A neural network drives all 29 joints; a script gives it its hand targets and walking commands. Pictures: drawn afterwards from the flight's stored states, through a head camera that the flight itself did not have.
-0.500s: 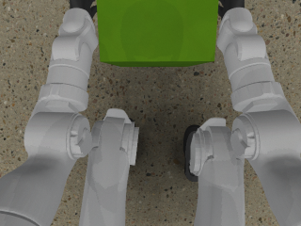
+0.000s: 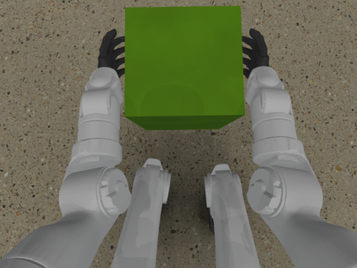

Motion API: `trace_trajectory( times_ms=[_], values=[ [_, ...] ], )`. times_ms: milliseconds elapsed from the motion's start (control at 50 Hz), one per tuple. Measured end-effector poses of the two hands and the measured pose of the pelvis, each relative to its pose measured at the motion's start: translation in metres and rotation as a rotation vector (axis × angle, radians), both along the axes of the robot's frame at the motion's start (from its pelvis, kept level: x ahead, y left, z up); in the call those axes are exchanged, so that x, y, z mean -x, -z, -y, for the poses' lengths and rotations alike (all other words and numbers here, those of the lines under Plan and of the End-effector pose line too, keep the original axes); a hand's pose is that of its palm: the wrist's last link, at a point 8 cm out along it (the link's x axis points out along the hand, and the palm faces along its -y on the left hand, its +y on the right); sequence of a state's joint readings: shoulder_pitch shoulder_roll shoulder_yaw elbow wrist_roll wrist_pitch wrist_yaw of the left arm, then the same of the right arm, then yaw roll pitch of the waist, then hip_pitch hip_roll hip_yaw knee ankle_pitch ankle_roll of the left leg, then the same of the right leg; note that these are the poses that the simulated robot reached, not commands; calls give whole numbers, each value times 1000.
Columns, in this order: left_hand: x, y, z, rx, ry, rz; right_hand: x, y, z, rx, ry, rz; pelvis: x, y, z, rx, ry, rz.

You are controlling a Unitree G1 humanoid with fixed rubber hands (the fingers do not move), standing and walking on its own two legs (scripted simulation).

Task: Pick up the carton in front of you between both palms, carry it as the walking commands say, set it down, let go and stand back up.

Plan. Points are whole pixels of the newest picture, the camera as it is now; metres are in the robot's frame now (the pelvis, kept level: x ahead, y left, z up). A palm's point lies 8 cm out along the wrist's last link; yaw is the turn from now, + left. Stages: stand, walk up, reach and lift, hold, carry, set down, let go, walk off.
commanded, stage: reach and lift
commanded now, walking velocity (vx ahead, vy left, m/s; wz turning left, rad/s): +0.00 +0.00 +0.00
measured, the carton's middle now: (182, 82) +0.50 +0.03 -0.13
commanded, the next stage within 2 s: none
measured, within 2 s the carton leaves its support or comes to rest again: neither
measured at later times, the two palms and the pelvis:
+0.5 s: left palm (77, 52) +0.45 +0.17 +0.10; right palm (309, 55) +0.46 -0.13 +0.10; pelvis +0.05 +0.00 +0.14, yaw +1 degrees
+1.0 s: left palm out of the picture +0.41 +0.16 +0.25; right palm out of the picture +0.42 -0.14 +0.25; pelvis +0.10 +0.00 +0.26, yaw +1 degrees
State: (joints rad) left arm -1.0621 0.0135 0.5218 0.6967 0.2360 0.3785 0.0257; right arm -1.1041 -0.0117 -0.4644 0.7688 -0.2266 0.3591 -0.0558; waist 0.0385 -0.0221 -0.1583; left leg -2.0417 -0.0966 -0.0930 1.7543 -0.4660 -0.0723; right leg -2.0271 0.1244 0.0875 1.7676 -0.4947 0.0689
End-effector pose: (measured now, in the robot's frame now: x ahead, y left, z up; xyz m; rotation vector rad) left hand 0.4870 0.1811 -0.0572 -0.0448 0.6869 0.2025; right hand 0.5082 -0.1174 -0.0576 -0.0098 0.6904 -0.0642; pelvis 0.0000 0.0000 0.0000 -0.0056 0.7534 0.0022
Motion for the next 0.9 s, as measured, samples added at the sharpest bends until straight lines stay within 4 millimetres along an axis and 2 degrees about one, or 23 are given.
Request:
trace_trajectory(
  times_ms=[160, 380, 600, 900],
  values=[
    [11, -42, 3, 4, 1, 2, 13, -42, 3, -5, 15, 2, -16, -39, -1, 2, -4, 19],
    [29, -115, 10, 15, 5, -1, 34, -117, 11, -10, 34, -2, -40, -101, -1, -3, -4, 119],
    [50, -187, 14, 14, 9, -2, 57, -188, 14, -12, 42, -3, -62, -166, 1, -6, -8, 245],
    [72, -276, 19, 11, 30, 1, 85, -277, 20, -5, 56, 1, -94, -243, 1, -10, -11, 466]
  ],
)
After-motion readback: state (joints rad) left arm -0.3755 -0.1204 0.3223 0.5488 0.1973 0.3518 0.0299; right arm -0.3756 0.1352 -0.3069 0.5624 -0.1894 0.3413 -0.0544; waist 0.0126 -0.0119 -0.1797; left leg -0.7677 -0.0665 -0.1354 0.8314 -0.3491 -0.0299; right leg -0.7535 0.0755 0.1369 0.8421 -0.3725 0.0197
